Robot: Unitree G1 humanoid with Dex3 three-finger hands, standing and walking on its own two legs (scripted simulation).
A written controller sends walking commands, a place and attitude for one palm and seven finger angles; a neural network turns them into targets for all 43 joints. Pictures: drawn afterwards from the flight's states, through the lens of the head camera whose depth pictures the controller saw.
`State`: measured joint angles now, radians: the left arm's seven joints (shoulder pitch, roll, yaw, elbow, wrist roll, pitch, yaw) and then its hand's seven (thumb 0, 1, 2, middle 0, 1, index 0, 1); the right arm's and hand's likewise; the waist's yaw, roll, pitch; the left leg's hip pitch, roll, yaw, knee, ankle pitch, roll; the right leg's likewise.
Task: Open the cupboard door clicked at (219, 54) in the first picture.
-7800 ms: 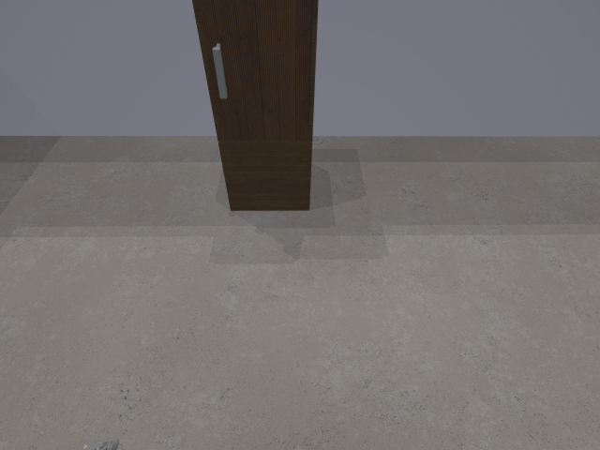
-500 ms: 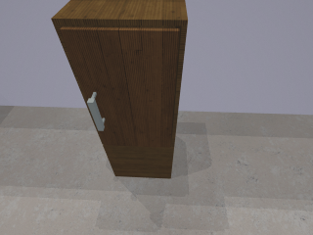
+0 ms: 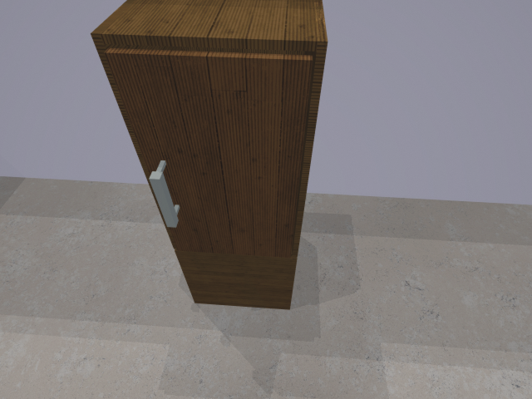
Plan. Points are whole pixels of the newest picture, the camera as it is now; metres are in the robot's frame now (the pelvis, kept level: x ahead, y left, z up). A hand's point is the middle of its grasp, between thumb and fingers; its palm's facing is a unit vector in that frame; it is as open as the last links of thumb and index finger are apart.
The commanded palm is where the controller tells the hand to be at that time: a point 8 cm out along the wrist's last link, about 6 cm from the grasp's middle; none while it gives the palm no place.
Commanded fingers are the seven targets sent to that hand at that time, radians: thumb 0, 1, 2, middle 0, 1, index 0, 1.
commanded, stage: look again from close up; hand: left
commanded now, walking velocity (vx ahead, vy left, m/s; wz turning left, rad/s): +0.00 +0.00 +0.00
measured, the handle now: (167, 194) +0.54 +0.27 -0.07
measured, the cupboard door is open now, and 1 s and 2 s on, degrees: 0 0 0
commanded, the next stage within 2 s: raise the hand with hooked fingers in 0.44 s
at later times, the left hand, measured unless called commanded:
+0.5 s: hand out of the picture -0.01 +0.16 -0.18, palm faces +0.05 -0.98 -0.18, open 7.4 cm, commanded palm none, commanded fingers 0.00 0.90 0.90 -0.20 -0.30 -0.20 -0.30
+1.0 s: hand out of the picture +0.14 +0.17 -0.08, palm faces -0.02 -1.00 +0.03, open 8.8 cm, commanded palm +0.13 +0.24 -0.07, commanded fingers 0.00 0.34 0.66 -0.24 -0.66 -0.24 -0.66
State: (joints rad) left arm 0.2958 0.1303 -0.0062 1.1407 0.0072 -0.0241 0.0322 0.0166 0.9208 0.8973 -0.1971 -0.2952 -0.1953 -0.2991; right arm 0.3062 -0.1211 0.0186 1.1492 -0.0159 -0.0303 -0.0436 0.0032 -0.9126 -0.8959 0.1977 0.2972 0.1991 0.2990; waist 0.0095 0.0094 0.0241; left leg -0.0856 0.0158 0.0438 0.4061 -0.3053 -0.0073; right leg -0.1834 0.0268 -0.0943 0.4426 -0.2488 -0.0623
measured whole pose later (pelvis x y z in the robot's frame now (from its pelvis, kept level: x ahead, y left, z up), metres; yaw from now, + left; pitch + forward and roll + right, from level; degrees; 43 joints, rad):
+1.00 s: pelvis -0.06 +0.01 -0.10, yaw +1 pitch +13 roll +1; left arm 0.38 0.16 0.07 0.16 -0.21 -0.48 -0.28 0.01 0.57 0.75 -0.23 -0.51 -0.22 -0.52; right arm 0.12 -0.29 -0.07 0.41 0.02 -0.23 -0.01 0.01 -0.91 -0.90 0.20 0.30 0.20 0.30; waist 0.03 -0.05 -0.15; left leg -0.84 0.00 0.05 1.19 -0.57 0.01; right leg -0.93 -0.03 -0.09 1.18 -0.48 -0.07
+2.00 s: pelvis -0.05 +0.04 -0.09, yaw +1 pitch +17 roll -4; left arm 0.07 0.38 0.38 0.32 -0.34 -0.38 -0.49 0.00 -0.48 0.31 -0.30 -1.18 -0.30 -1.19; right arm 0.22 -0.25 0.05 0.53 0.02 -0.21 -0.04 0.01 -0.90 -0.90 0.20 0.30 0.21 0.30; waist 0.00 0.01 -0.13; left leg -0.91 0.01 0.00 1.18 -0.58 0.05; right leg -0.93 -0.02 -0.13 1.08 -0.45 -0.02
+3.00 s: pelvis -0.05 +0.03 -0.09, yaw +1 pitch +18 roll -3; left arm -0.16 0.44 0.43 0.54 -0.33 -0.37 -0.56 -0.01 -0.50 0.30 -0.30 -1.20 -0.30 -1.20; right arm 0.24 -0.29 0.05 0.55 0.03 -0.20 -0.06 0.01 -0.90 -0.90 0.20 0.30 0.21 0.30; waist -0.02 0.01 -0.12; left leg -0.94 0.01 0.00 1.19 -0.57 0.04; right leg -0.97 -0.02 -0.13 1.10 -0.45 -0.03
